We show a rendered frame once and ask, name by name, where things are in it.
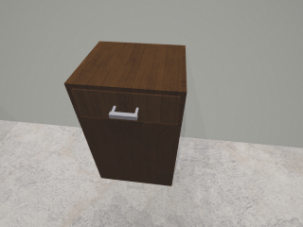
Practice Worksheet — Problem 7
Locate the cabinet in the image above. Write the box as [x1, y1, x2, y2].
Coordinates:
[64, 41, 187, 186]

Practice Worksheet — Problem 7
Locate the handle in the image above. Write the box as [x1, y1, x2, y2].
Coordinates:
[109, 106, 139, 121]

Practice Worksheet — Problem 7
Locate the drawer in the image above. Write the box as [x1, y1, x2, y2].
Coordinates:
[72, 88, 180, 125]

